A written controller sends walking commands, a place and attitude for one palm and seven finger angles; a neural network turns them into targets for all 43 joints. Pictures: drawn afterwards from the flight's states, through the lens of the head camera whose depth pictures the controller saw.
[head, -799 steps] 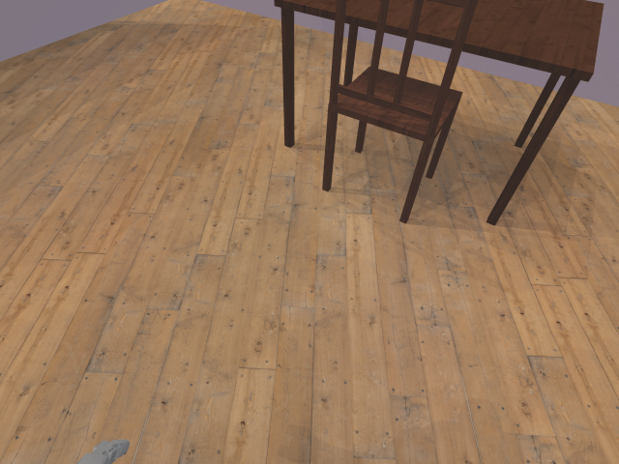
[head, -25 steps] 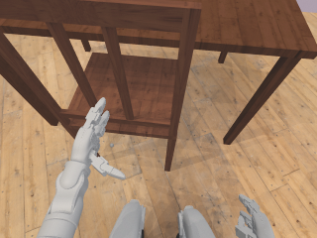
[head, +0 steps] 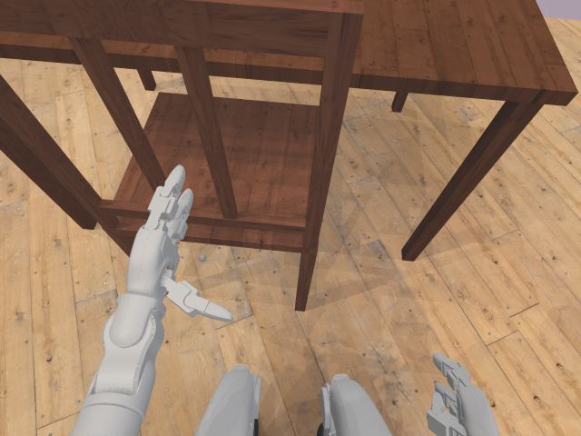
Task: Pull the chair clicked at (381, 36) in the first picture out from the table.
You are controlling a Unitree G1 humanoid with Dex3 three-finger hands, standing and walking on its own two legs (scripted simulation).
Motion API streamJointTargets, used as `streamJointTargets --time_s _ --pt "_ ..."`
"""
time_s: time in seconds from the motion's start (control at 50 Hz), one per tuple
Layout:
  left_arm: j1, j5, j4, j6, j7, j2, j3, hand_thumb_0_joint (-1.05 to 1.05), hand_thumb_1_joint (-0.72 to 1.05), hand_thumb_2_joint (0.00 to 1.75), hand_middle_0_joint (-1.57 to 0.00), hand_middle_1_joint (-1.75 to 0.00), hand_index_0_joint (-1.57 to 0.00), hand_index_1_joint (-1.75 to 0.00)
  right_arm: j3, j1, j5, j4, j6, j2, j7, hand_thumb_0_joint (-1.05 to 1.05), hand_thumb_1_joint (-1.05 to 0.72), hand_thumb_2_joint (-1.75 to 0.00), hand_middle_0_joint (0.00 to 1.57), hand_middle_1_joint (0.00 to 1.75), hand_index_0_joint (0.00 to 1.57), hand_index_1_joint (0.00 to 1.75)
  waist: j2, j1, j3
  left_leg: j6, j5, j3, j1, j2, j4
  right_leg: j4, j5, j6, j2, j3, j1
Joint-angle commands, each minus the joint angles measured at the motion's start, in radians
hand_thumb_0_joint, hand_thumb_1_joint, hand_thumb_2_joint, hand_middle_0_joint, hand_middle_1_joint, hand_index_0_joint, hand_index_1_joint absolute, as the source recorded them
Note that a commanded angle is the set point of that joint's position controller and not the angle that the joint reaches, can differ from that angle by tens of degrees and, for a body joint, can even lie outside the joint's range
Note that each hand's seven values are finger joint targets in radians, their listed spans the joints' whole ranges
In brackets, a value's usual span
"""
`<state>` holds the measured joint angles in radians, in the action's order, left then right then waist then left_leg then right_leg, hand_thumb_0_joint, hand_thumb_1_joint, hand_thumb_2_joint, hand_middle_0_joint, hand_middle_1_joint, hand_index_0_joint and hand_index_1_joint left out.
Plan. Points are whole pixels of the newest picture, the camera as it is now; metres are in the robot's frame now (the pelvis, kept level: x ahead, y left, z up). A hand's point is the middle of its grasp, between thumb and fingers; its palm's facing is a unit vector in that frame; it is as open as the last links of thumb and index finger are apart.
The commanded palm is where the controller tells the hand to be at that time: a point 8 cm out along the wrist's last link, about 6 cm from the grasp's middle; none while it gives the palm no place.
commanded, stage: aim the fingers beside a spindle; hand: left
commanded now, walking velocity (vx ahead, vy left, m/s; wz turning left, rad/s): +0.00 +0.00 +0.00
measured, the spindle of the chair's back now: (140, 147) +0.49 +0.23 +0.07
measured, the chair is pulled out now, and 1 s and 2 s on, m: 0.00 0.00 0.00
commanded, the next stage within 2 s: push the fingers through the gap in 1.24 s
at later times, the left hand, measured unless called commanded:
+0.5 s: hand (195, 261) +0.34 +0.14 +0.02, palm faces -0.08 -1.00 -0.05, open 16.9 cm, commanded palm +0.31 +0.19 +0.03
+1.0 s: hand (197, 255) +0.33 +0.13 +0.05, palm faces -0.08 -1.00 -0.06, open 16.9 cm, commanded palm +0.32 +0.18 +0.03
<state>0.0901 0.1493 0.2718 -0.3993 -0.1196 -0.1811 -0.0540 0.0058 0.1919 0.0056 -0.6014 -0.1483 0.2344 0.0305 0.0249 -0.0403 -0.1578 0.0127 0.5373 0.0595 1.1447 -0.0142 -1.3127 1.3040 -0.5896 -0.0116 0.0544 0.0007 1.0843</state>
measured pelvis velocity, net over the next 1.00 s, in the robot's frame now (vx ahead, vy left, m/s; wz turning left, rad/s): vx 0.00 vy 0.00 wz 0.00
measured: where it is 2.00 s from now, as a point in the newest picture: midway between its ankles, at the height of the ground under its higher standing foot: outside the picture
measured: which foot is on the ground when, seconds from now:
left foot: down 0.00-1.00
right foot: down 0.00-1.00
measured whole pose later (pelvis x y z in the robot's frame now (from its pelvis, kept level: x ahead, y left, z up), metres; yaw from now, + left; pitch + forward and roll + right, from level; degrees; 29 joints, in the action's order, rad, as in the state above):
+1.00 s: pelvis +0.00 +0.00 +0.00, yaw +0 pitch +21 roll -1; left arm 0.08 0.15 0.25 -0.40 -0.11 -0.20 -0.06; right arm 0.00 0.20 0.00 -0.60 -0.14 0.24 0.03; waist 0.04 -0.03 -0.16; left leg 0.02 0.53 0.06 1.14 -0.01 -1.31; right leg 1.31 -0.59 -0.02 0.05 0.00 1.08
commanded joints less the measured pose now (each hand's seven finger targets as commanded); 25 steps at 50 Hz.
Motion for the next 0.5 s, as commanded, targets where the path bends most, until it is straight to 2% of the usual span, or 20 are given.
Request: streamJointTargets --time_s 0.0,0.04,0.06,0.1,0.12,0.14,0.16,0.18,0.2,0.22,0.24,0.28,0.3,0.34,0.36,0.38,0.42,0.46,0.48 --pt "0.176 -0.014 -0.086 -0.067 0.022 -0.165 -0.125 0.00 -0.50 0.30 -0.06 -0.08 -0.06 -0.08 -0.046 0.005 0.001 0.114 -0.028 0.135 -0.001 0.00 -0.90 -0.90 0.20 0.30 0.20 0.30 -0.015 0.002 -0.339 -0.029 -0.209 -0.024 -0.246 -0.009 0.141 -0.199 0.242 -0.016 -0.006 -0.005 -0.154" --pt "0.160 -0.010 -0.017 -0.025 -0.017 -0.101 -0.055 0.00 -0.50 0.30 -0.06 -0.08 -0.06 -0.08 -0.044 0.007 -0.010 0.121 -0.018 0.137 -0.002 0.00 -0.90 -0.90 0.20 0.30 0.20 0.30 -0.032 -0.013 -0.298 -0.029 -0.168 -0.031 -0.222 -0.009 0.145 -0.218 0.212 -0.013 -0.009 0.000 -0.141" --pt "0.158 -0.002 0.006 -0.004 -0.038 -0.095 -0.048 0.00 -0.50 0.30 -0.06 -0.08 -0.06 -0.08 -0.044 0.014 -0.015 0.125 -0.014 0.142 -0.001 0.00 -0.90 -0.90 0.20 0.30 0.20 0.30 -0.037 -0.012 -0.292 -0.029 -0.153 -0.032 -0.211 -0.009 0.150 -0.228 0.198 -0.014 -0.011 0.003 -0.150" --pt "0.202 0.023 -0.043 0.014 -0.077 -0.062 -0.007 0.00 -0.50 0.30 -0.06 -0.08 -0.06 -0.08 -0.048 0.020 -0.024 0.140 -0.019 0.143 0.005 0.00 -0.90 -0.90 0.20 0.30 0.20 0.30 -0.029 -0.021 -0.333 -0.033 -0.180 -0.029 -0.246 -0.009 0.145 -0.228 0.230 -0.015 -0.012 0.002 -0.163" --pt "0.221 0.033 -0.103 0.009 -0.086 -0.081 -0.018 0.00 -0.50 0.30 -0.06 -0.08 -0.06 -0.08 -0.054 0.025 -0.026 0.145 -0.022 0.145 0.010 0.00 -0.90 -0.90 0.20 0.30 0.20 0.30 -0.020 -0.012 -0.388 -0.033 -0.223 -0.028 -0.281 -0.007 0.143 -0.224 0.277 -0.014 -0.016 0.003 -0.187" --pt "0.223 0.044 -0.162 0.001 -0.091 -0.068 -0.004 0.00 -0.50 0.30 -0.06 -0.08 -0.06 -0.08 -0.055 0.025 -0.025 0.153 -0.028 0.139 0.011 0.00 -0.90 -0.90 0.20 0.30 0.20 0.30 -0.002 -0.005 -0.432 -0.032 -0.267 -0.025 -0.321 -0.007 0.143 -0.215 0.319 -0.015 -0.016 -0.002 -0.207" --pt "0.250 0.051 -0.228 -0.015 -0.085 -0.083 -0.012 0.00 -0.50 0.30 -0.06 -0.08 -0.06 -0.08 -0.059 0.025 -0.024 0.152 -0.034 0.138 0.013 0.00 -0.90 -0.90 0.20 0.30 0.20 0.30 0.005 -0.010 -0.464 -0.031 -0.309 -0.019 -0.360 -0.004 0.140 -0.207 0.359 -0.014 -0.016 -0.005 -0.210" --pt "0.259 0.057 -0.288 -0.035 -0.073 -0.101 -0.031 0.00 -0.50 0.30 -0.06 -0.08 -0.06 -0.08 -0.059 0.025 -0.019 0.150 -0.041 0.136 0.013 0.00 -0.90 -0.90 0.20 0.30 0.20 0.30 0.027 -0.002 -0.489 -0.027 -0.341 -0.012 -0.392 -0.004 0.142 -0.199 0.379 -0.014 -0.015 -0.009 -0.215" --pt "0.261 0.054 -0.331 -0.055 -0.051 -0.145 -0.067 0.00 -0.50 0.30 -0.06 -0.08 -0.06 -0.08 -0.060 0.025 -0.016 0.147 -0.047 0.141 0.016 0.00 -0.90 -0.90 0.20 0.30 0.20 0.30 0.035 0.000 -0.506 -0.027 -0.375 -0.006 -0.416 -0.002 0.137 -0.186 0.394 -0.015 -0.011 -0.014 -0.202" --pt "0.252 0.051 -0.354 -0.072 -0.032 -0.143 -0.069 0.00 -0.50 0.30 -0.06 -0.08 -0.06 -0.08 -0.057 0.021 -0.009 0.139 -0.051 0.133 0.012 0.00 -0.90 -0.90 0.20 0.30 0.20 0.30 0.067 0.005 -0.496 -0.022 -0.379 -0.005 -0.434 -0.004 0.142 -0.188 0.387 -0.015 -0.011 -0.015 -0.190" --pt "0.220 0.041 -0.323 -0.083 -0.011 -0.142 -0.079 0.00 -0.50 0.30 -0.06 -0.08 -0.06 -0.08 -0.056 0.018 -0.007 0.128 -0.051 0.131 0.009 0.00 -0.90 -0.90 0.20 0.30 0.20 0.30 0.026 -0.002 -0.453 -0.023 -0.361 -0.003 -0.413 -0.002 0.144 -0.189 0.366 -0.015 -0.010 -0.022 -0.173" --pt "0.205 0.017 -0.249 -0.091 0.016 -0.138 -0.087 0.00 -0.50 0.30 -0.06 -0.08 -0.06 -0.08 -0.052 0.006 0.000 0.113 -0.046 0.130 0.004 0.00 -0.90 -0.90 0.20 0.30 0.20 0.30 -0.007 -0.007 -0.379 -0.026 -0.288 -0.009 -0.331 -0.004 0.140 -0.189 0.310 -0.013 -0.008 -0.018 -0.152" --pt "0.180 -0.001 -0.186 -0.084 0.028 -0.171 -0.122 0.00 -0.50 0.30 -0.06 -0.08 -0.06 -0.08 -0.052 0.006 0.000 0.108 -0.042 0.137 0.004 0.00 -0.90 -0.90 0.20 0.30 0.20 0.30 -0.020 -0.002 -0.348 -0.029 -0.256 -0.011 -0.291 -0.005 0.136 -0.188 0.278 -0.014 -0.005 -0.017 -0.135" --pt "0.158 -0.018 -0.087 -0.055 0.022 -0.119 -0.079 0.00 -0.50 0.30 -0.06 -0.08 -0.06 -0.08 -0.047 -0.003 -0.002 0.114 -0.028 0.132 -0.003 0.00 -0.90 -0.90 0.20 0.30 0.20 0.30 -0.035 -0.007 -0.299 -0.027 -0.190 -0.021 -0.243 -0.008 0.144 -0.201 0.223 -0.013 -0.010 -0.012 -0.124" --pt "0.134 -0.020 -0.048 -0.038 0.014 -0.121 -0.083 0.00 -0.50 0.30 -0.06 -0.08 -0.06 -0.08 -0.048 -0.002 -0.006 0.118 -0.021 0.135 -0.005 0.00 -0.90 -0.90 0.20 0.30 0.20 0.30 -0.028 0.000 -0.282 -0.026 -0.165 -0.026 -0.228 -0.008 0.149 -0.210 0.198 -0.015 -0.010 -0.008 -0.120" --pt "0.128 -0.015 -0.026 -0.019 -0.002 -0.096 -0.058 0.00 -0.50 0.30 -0.06 -0.08 -0.06 -0.08 -0.045 0.000 -0.009 0.127 -0.015 0.137 -0.006 0.00 -0.90 -0.90 0.20 0.30 0.20 0.30 -0.035 -0.006 -0.275 -0.028 -0.147 -0.032 -0.216 -0.011 0.151 -0.222 0.185 -0.014 -0.012 -0.004 -0.130" --pt "0.135 0.001 -0.023 0.002 -0.032 -0.111 -0.072 0.00 -0.50 0.30 -0.06 -0.08 -0.06 -0.08 -0.046 0.006 -0.016 0.141 -0.010 0.142 -0.002 0.00 -0.90 -0.90 0.20 0.30 0.20 0.30 -0.055 0.005 -0.307 -0.030 -0.158 -0.034 -0.211 -0.011 0.152 -0.227 0.199 -0.015 -0.012 0.004 -0.165" --pt "0.209 0.024 -0.135 -0.009 -0.058 -0.103 -0.048 0.00 -0.50 0.30 -0.06 -0.08 -0.06 -0.08 -0.050 0.004 -0.020 0.155 -0.016 0.138 0.005 0.00 -0.90 -0.90 0.20 0.30 0.20 0.30 -0.027 0.000 -0.385 -0.033 -0.208 -0.036 -0.258 -0.012 0.140 -0.223 0.259 -0.013 -0.016 0.013 -0.200" --pt "0.224 0.036 -0.199 -0.024 -0.063 -0.112 -0.054 0.00 -0.50 0.30 -0.06 -0.08 -0.06 -0.08 -0.052 0.005 -0.019 0.160 -0.023 0.134 0.007 0.00 -0.90 -0.90 0.20 0.30 0.20 0.30 -0.003 0.007 -0.429 -0.032 -0.238 -0.033 -0.295 -0.012 0.140 -0.217 0.290 -0.014 -0.016 0.011 -0.220"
